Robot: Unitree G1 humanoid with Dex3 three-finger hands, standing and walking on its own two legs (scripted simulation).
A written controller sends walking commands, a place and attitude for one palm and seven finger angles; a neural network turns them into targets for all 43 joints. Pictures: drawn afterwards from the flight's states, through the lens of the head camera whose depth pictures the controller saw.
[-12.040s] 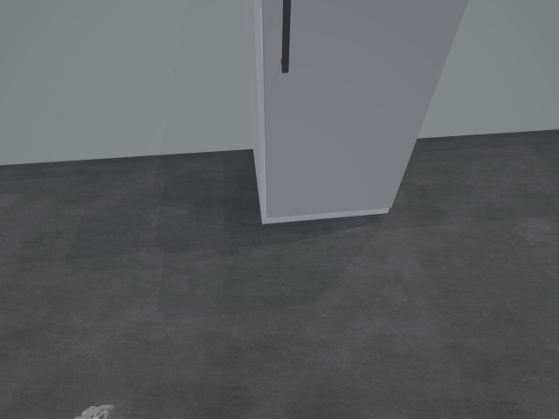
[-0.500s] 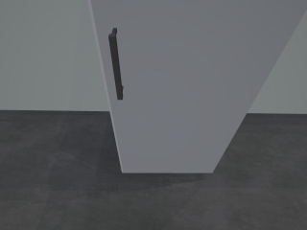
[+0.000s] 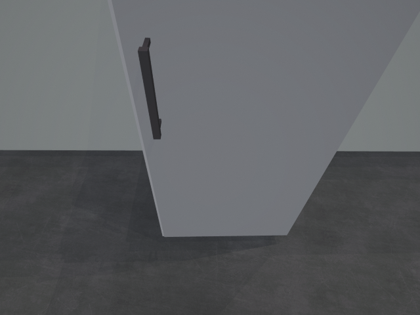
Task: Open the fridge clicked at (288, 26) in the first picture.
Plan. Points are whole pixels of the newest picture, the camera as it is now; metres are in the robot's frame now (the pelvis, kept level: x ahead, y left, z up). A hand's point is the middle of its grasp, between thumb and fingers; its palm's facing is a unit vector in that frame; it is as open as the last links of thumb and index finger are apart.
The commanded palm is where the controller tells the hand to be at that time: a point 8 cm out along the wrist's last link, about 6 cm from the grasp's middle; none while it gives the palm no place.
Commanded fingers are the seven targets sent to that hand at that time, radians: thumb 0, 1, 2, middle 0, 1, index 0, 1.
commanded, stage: look again from close up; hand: left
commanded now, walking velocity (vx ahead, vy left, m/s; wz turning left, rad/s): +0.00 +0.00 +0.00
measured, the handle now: (152, 93) +0.54 +0.17 +0.14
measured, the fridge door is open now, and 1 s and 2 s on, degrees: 0 0 0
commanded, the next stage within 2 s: raise the hand to about handle height in 1.84 s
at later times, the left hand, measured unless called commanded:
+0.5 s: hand out of the picture +0.00 +0.16 -0.18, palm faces +0.02 -0.99 -0.15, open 7.4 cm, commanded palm none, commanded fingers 0.00 0.90 0.90 -0.20 -0.30 -0.20 -0.30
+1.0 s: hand out of the picture +0.00 +0.16 -0.18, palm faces +0.02 -0.99 -0.15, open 7.4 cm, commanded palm none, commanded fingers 0.00 0.90 0.90 -0.20 -0.30 -0.20 -0.30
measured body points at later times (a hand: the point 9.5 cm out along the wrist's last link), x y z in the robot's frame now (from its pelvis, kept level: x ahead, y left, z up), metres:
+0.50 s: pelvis +0.01 +0.00 +0.00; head +0.02 +0.01 +0.45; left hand +0.00 +0.21 -0.16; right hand +0.01 -0.22 -0.16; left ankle +0.02 +0.07 -0.74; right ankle +0.02 -0.12 -0.74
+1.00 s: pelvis +0.01 +0.00 +0.00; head +0.01 +0.01 +0.45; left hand +0.00 +0.21 -0.16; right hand +0.00 -0.21 -0.16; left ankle +0.02 +0.07 -0.74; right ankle +0.02 -0.12 -0.74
